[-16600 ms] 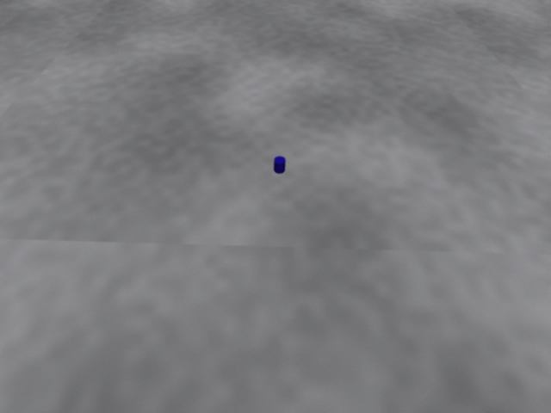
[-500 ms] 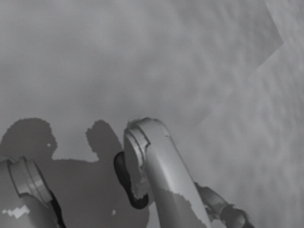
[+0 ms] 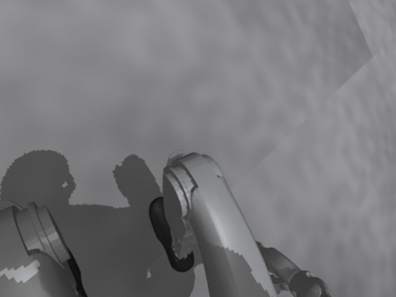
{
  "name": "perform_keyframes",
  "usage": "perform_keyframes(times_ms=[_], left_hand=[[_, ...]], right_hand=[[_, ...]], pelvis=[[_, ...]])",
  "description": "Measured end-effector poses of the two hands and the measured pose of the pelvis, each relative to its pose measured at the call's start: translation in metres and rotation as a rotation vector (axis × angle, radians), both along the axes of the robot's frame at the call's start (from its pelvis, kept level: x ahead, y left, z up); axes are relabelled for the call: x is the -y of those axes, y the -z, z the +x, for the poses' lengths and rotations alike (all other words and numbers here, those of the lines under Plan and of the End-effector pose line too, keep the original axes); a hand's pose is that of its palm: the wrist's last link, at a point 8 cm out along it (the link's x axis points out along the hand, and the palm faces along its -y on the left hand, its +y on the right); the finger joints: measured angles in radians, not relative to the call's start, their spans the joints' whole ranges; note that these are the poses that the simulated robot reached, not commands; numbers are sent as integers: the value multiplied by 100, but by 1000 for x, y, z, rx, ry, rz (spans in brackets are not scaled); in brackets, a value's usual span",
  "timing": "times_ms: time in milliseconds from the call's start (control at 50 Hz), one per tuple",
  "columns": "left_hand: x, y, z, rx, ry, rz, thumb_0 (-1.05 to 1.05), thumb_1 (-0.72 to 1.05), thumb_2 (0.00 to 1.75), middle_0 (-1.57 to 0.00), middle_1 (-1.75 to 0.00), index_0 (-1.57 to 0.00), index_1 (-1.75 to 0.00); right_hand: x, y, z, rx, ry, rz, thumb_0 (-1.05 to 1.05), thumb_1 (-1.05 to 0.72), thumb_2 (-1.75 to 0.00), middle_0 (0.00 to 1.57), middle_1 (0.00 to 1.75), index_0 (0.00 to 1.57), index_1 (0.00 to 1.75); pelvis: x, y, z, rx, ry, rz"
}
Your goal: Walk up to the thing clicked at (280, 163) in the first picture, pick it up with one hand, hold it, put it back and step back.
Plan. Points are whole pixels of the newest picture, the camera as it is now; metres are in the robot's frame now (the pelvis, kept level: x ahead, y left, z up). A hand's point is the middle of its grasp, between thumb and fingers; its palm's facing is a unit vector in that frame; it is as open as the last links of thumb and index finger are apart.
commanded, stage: settle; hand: left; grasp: from above
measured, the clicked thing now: out of the picture +0.44 +0.35 -0.27
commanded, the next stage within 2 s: lift in 1.04 s
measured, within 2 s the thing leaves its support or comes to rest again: leaves its support in 0.36 s
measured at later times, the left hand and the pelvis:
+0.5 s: hand out of the picture +0.44 +0.35 -0.21, palm faces -0.36 -0.15 -0.92, open 8.3 cm; pelvis +0.00 +0.00 +0.00, yaw +1 degrees
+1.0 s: hand out of the picture +0.42 +0.36 -0.12, palm faces -0.42 -0.12 -0.90, open 8.3 cm; pelvis +0.00 +0.00 +0.03, yaw +5 degrees
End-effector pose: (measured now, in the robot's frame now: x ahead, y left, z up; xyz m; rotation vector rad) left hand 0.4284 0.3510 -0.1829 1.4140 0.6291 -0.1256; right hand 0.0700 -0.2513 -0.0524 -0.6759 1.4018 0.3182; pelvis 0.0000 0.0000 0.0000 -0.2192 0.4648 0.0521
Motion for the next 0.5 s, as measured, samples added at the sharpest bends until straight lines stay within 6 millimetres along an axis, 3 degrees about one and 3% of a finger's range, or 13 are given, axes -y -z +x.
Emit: perform_keyframes(times_ms=[320, 500], left_hand=[[3, -2, 3, 25, 15, 16, 1, 22, 45, -76, -64, -76, -57], [0, -32, 9, 91, 5, 36, 1, 22, 45, -77, -62, -78, -56]], right_hand=[[-2, 2, 2, 14, 3, 10, 0, -91, -89, 20, 30, 20, 30], [-1, 6, 14, 48, 41, 40, 0, -91, -89, 20, 30, 20, 30]], pelvis=[[0, 1, 1, -8, 0, 2], [1, -3, 4, -41, -9, 9]])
